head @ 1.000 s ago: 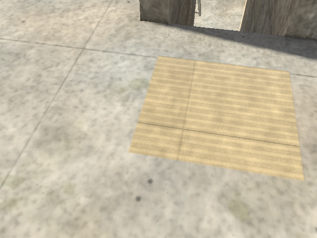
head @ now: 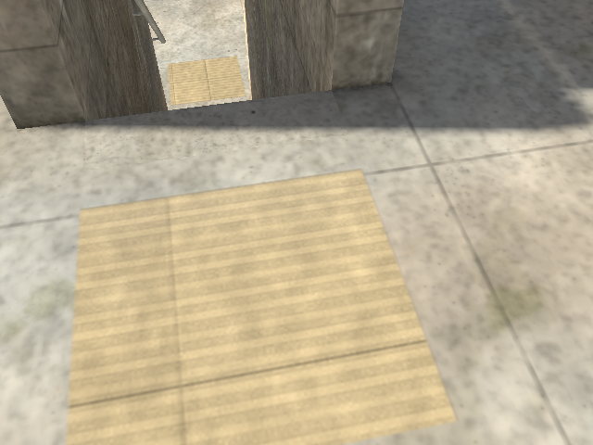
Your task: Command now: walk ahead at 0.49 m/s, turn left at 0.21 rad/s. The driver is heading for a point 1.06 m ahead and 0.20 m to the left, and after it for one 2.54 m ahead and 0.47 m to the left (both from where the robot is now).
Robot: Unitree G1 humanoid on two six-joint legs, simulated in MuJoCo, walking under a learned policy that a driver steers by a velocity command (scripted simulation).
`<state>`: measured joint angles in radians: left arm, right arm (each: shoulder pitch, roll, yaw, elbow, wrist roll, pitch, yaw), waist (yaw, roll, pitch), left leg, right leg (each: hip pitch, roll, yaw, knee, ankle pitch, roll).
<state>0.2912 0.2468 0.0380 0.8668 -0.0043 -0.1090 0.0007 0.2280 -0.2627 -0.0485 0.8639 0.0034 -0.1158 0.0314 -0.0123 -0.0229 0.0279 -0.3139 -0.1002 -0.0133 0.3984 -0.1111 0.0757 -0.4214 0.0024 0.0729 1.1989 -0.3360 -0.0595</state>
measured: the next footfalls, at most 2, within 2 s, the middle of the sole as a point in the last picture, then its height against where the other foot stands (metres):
right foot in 0.32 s outside the picture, level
left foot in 0.84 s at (210, 424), level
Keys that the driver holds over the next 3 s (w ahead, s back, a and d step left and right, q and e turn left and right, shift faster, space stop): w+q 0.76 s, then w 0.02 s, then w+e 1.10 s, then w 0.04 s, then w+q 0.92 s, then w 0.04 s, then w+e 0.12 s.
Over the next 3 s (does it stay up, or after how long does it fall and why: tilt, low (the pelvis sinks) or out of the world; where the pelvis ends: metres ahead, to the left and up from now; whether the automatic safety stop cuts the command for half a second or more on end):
stays up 1.46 0.31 -0.01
